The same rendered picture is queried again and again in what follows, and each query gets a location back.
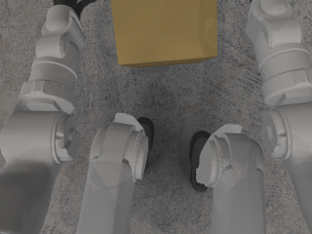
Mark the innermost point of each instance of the robot right foot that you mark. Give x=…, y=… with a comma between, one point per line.
x=196, y=145

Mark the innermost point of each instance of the robot left foot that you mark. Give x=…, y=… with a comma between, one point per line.
x=148, y=127

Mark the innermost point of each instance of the robot foot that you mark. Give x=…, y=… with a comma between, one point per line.
x=148, y=127
x=196, y=145

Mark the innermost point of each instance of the carton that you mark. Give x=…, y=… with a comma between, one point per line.
x=152, y=33

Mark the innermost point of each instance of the robot right forearm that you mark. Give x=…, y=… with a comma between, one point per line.
x=280, y=52

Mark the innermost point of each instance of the right robot upper arm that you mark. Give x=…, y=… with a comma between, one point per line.
x=286, y=133

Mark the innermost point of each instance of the robot left hand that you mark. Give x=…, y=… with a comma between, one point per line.
x=77, y=7

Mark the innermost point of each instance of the left robot upper arm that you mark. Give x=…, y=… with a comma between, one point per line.
x=35, y=144

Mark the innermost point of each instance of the robot left forearm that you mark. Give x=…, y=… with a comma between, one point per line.
x=55, y=67

